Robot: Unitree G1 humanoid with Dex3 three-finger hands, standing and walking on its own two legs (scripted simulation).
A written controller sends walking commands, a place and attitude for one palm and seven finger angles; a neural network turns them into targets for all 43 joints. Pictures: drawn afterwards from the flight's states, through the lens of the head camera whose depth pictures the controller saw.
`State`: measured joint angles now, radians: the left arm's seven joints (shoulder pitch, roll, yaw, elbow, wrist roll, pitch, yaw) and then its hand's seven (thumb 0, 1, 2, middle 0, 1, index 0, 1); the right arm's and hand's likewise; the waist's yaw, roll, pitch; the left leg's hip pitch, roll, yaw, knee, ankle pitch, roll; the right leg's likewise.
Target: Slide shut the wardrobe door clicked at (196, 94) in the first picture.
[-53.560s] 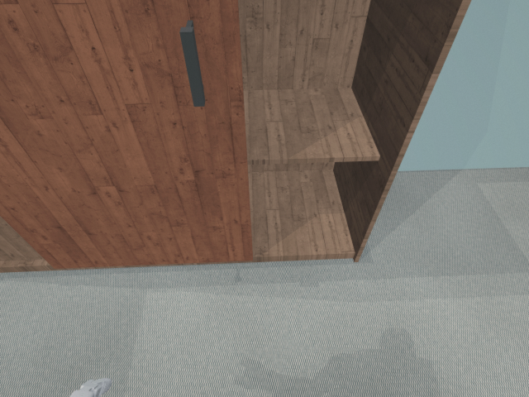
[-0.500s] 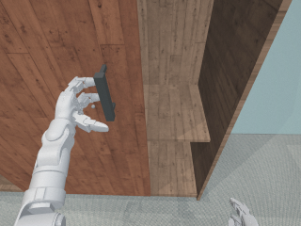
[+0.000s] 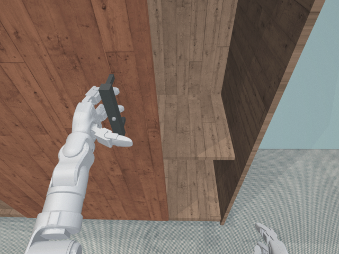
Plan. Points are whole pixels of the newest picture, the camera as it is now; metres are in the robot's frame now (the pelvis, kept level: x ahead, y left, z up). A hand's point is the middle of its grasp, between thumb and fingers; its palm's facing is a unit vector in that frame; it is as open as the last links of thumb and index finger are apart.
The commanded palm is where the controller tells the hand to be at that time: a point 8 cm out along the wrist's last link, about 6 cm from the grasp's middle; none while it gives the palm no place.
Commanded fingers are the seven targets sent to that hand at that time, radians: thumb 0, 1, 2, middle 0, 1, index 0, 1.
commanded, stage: slide the fingers in behind the handle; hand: left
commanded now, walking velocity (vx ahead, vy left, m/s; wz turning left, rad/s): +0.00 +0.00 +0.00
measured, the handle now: (115, 107) +0.42 +0.15 +0.15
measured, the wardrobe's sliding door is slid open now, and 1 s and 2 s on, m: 0.29 0.29 0.29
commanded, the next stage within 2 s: grip the handle and tug to test in 0.78 s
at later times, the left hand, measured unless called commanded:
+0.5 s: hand (119, 119) +0.37 +0.13 +0.16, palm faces +0.04 -1.00 -0.02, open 14.0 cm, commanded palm +0.34 +0.18 +0.16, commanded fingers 0.00 -0.50 0.30 -0.30 -1.20 -0.30 -1.20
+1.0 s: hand (121, 119) +0.37 +0.13 +0.16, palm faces +0.03 -1.00 +0.00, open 13.7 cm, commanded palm +0.34 +0.18 +0.16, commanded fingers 0.00 -0.17 0.44 -0.34 -1.25 -0.34 -1.25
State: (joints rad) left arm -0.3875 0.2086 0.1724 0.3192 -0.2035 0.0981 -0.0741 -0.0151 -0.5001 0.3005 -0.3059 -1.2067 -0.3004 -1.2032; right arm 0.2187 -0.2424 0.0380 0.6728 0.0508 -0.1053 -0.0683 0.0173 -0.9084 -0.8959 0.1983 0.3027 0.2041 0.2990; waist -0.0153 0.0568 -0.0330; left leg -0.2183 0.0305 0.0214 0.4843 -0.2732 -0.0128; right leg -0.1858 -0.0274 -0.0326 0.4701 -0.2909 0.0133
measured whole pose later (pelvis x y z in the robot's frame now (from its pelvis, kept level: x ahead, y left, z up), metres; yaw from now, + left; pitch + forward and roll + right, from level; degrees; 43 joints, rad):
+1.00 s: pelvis -0.01 +0.00 +0.00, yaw +0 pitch +0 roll +0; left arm -0.41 0.18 0.13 0.32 -0.19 0.11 -0.02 -0.01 -0.46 0.32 -0.31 -1.21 -0.30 -1.21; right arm 0.22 -0.24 0.04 0.67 0.05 -0.09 -0.06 0.02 -0.91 -0.90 0.20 0.30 0.20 0.30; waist -0.02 0.06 -0.03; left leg -0.21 0.03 0.02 0.48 -0.26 -0.02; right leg -0.18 -0.02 -0.03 0.47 -0.28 0.01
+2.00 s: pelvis +0.01 -0.01 +0.00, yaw +0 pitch +0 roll +0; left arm -0.32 0.17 0.12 0.21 -0.18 0.14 0.00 0.01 0.72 0.80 -0.39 -1.40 -0.36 -1.40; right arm 0.20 -0.24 0.03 0.64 0.04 -0.07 -0.05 0.02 -0.91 -0.90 0.20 0.30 0.20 0.30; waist -0.01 0.06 -0.04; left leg -0.19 0.03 0.02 0.47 -0.28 -0.02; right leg -0.16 -0.02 -0.04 0.46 -0.30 0.01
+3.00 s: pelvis +0.03 +0.01 +0.00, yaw +4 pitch +1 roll -1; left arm -0.23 0.05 -0.04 -0.02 -0.09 0.22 0.12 0.00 0.76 0.83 -0.32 -1.40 -0.23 -1.40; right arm 0.16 -0.20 0.03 0.61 0.02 -0.04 -0.01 0.02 -0.91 -0.90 0.20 0.30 0.20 0.30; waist 0.04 0.07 -0.05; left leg -0.20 0.00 -0.04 0.50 -0.32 0.00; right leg -0.14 -0.05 -0.08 0.50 -0.33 0.01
